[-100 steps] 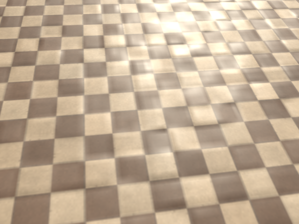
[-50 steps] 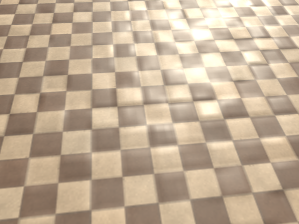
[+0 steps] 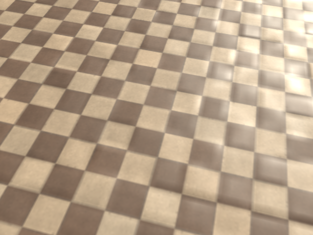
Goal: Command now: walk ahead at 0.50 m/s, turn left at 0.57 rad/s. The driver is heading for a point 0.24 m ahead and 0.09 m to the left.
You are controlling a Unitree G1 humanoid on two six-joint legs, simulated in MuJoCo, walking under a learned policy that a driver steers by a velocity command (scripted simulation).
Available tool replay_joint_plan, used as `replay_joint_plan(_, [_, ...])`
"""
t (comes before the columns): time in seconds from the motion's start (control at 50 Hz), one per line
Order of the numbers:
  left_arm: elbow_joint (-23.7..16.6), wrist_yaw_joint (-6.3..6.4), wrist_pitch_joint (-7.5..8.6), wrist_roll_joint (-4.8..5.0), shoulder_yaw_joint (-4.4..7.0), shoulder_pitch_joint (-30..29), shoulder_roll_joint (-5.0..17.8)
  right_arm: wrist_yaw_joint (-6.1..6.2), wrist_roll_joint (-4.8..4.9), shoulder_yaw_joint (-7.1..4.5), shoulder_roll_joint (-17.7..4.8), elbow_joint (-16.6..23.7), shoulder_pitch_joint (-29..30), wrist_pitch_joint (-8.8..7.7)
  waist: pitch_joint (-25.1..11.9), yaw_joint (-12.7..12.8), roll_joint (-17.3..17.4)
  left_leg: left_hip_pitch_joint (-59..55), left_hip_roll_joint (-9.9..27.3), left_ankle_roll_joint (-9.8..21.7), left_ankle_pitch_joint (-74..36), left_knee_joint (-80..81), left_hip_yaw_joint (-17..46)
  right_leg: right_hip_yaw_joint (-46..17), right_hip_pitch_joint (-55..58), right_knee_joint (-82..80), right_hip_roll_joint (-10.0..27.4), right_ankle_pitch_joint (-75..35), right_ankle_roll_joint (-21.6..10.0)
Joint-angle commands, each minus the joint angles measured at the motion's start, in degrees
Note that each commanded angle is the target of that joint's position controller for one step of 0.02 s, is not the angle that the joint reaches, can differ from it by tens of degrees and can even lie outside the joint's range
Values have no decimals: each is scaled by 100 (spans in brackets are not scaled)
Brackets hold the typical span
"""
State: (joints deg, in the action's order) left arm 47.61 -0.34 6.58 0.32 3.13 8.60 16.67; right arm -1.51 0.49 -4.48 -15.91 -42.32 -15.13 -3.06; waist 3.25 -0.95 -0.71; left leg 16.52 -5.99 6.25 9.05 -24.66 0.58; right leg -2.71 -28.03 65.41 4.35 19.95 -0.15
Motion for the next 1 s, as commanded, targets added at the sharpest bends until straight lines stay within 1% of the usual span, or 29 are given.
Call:
replay_joint_plan(0.02, [-349, 33, -55, -112, 165, 152, 537, 103, 9, -184, -799, 478, 97, -125, -517, 219, 185, -622, 1502, 1133, -1675, 1227, 1711, -81, -657, -637, 198, -499, 245])
replay_joint_plan(0.06, [-501, 59, -94, -129, 125, -261, 437, 189, 3, -217, -932, 450, -11, -107, -321, 126, 262, -389, 1331, 1006, -2110, 1214, 1368, 27, -720, -1486, 80, -1136, 404])
replay_joint_plan(0.08, [-541, 54, -92, -135, 95, -418, 366, 224, -1, -215, -928, 426, -34, -77, -290, 72, 334, -259, 1160, 850, -2495, 1088, 1087, 96, -533, -2000, -17, -1531, 425])
replay_joint_plan(0.12, [-619, 5, -51, -127, 38, -698, 237, 268, 2, -210, -896, 345, -232, -8, -414, -124, 482, -145, 933, 551, -2764, 850, 761, 250, -32, -2846, -270, -2458, 387])
replay_joint_plan(0.14, [-669, -27, -33, -101, 32, -816, 236, 276, 4, -202, -884, 279, -383, 16, -492, -222, 540, -191, 963, 461, -2617, 796, 806, 272, 136, -3067, -365, -2859, 352])
replay_joint_plan(0.18, [-746, -74, -22, -78, 49, -952, 312, 291, 12, -170, -814, 182, -490, 44, -512, -282, 624, -468, 1097, 379, -2348, 612, 1008, 167, 182, -3394, -422, -3007, 244])
replay_joint_plan(0.24, [-718, -120, 38, -143, 134, -757, 566, 330, -28, -138, -719, 123, -414, 77, -595, -128, 719, -1120, 1367, 304, -2453, -15, 1412, 5, 209, -3735, -404, -2514, -20])
replay_joint_plan(0.26, [-628, -124, 73, -173, 160, -481, 615, 338, -32, -123, -676, 132, -293, 88, -666, 41, 727, -1219, 1329, 234, -2619, -347, 1450, 53, 480, -3943, -424, -2548, -137])
replay_joint_plan(0.28, [-528, -111, 116, -235, 187, -139, 700, 334, -35, -94, -603, 166, -209, 88, -840, 232, 596, -1170, 1056, 57, -2729, -881, 1335, 108, 1097, -4275, -346, -3452, -267])
replay_joint_plan(0.3, [-535, -88, 146, -355, 223, 187, 995, 319, -131, -17, -388, 277, -432, 63, -1500, 196, 21, -540, 637, -195, -1547, -1932, 1206, -568, 2474, -3793, 453, -5657, -623])
replay_joint_plan(0.32, [-470, -68, 55, -383, 195, 484, 950, 305, -46, 73, -187, 89, -1370, 51, -2306, 73, -1149, 705, 53, -637, 1809, -3625, 952, -1957, 4057, -3576, 1715, -6976, -1777])
replay_joint_plan(0.34, [-357, -108, -37, -155, 94, 670, 511, 270, -11, 36, -542, -12, -1507, 97, -2667, 139, -1149, 1045, 150, -790, 3270, -4205, 1126, -2698, 4088, -3806, 1971, -5870, -2034])
replay_joint_plan(0.36, [-412, -130, -109, -37, 58, 372, 445, 280, 53, -55, -848, 27, -1042, 203, -2072, 210, -675, 1314, 364, -903, 3019, -4538, 1160, -2539, 3534, -4048, 1739, -4312, -1821])
replay_joint_plan(0.38, [-460, -120, -191, -63, 17, 49, 371, 326, 50, -69, -851, 83, -596, 331, -1584, 193, -361, 1408, 519, -985, 2725, -4498, 935, -2217, 2902, -4297, 1477, -3171, -1568])
replay_joint_plan(0.4, [-499, -116, -260, -96, -46, -316, 268, 359, 6, -75, -788, 126, -388, 456, -1115, 86, -286, 1332, 682, -1025, 2531, -4084, 796, -1913, 2175, -4578, 1270, -2276, -1400])
replay_joint_plan(0.42, [-503, -102, -324, -137, -50, -555, 293, 383, -12, -61, -670, 128, -357, 556, -852, -52, -494, 981, 835, -1031, 2360, -3438, 675, -1634, 1563, -4826, 1032, -1572, -1210])
replay_joint_plan(0.44, [-482, -90, -390, -169, -15, -695, 380, 401, -20, -9, -490, 78, -413, 598, -678, -106, -701, 550, 799, -1040, 2244, -2794, 446, -1275, 1094, -4996, 743, -1292, -1079])
replay_joint_plan(0.48, [-410, -44, -444, -184, 20, -644, 443, 420, -65, 50, -286, -68, -516, 559, -806, -75, -839, -65, 741, -1001, 1835, -1955, 241, -919, 941, -5011, 569, -1452, -1082])
replay_joint_plan(0.5, [-362, -24, -455, -152, 26, -584, 454, 412, -67, 46, -291, -139, -563, 536, -954, -80, -786, -308, 736, -956, 1370, -1576, 203, -886, 1013, -4971, 596, -1395, -1107])
replay_joint_plan(0.54, [-308, 8, -485, -65, 9, -626, 430, 376, -94, 41, -267, -285, -651, 512, -1014, -188, -648, -893, 679, -807, 340, -685, 56, -749, 847, -4904, 540, -622, -983])
replay_joint_plan(0.56, [-259, 11, -493, -51, -32, -556, 328, 360, -154, 43, -277, -279, -552, 510, -934, -178, -563, -1087, 695, -703, 141, -391, 79, -700, 668, -4930, 432, 62, -779])
replay_joint_plan(0.58, [-189, -2, -486, -80, -80, -444, 208, 364, -236, 40, -399, -178, -363, 503, -766, -112, -373, -1127, 977, -556, 38, -186, 408, -625, 455, -4883, 297, 706, -482])
replay_joint_plan(0.6, [-183, -21, -482, -120, -51, -349, 290, 388, -211, -23, -718, -119, -182, 502, -459, 116, 16, -593, 1162, -383, 779, -88, 638, -342, 503, -4762, -21, 926, -242])
replay_joint_plan(0.62, [-182, -10, -484, -131, -41, -430, 282, 376, -181, -33, -674, -210, -133, 463, -266, 140, 349, 104, 1042, -323, 1702, 30, 600, -74, 937, -4532, -215, 533, -107])
replay_joint_plan(0.64, [-167, 10, -483, -125, -51, -472, 260, 369, -190, 20, -475, -213, -38, 394, -194, 138, 418, 381, 1006, -383, 1809, 182, 589, -55, 1239, -4308, -213, 171, -101])
replay_joint_plan(0.68, [-42, 55, -502, -99, -58, -309, 206, 354, -187, 55, -371, -246, 67, 259, -194, 207, 534, 392, 986, -521, 1281, 216, 557, -22, 1418, -4094, -206, -379, -194])
replay_joint_plan(0.74, [115, 65, -500, -98, -51, -194, 198, 348, -118, 54, -386, -367, -89, 146, -359, 181, 382, 94, 967, -561, 458, 15, 516, 40, 1524, -3917, -229, -1167, -236])
replay_joint_plan(0.84, [340, 69, -544, -49, -31, -234, 229, 357, -93, 68, -371, -530, -207, 152, -481, 117, 177, -136, 901, -552, -219, -137, 424, 49, 1712, -3756, -211, -1960, -225])
replay_joint_plan(1.0, [711, 151, -653, -22, -2, -273, 292, 355, -81, 99, -299, -812, -168, 180, -465, 124, 91, -287, 835, -542, -587, -101, 323, 37, 1880, -3713, -198, -2230, -191])
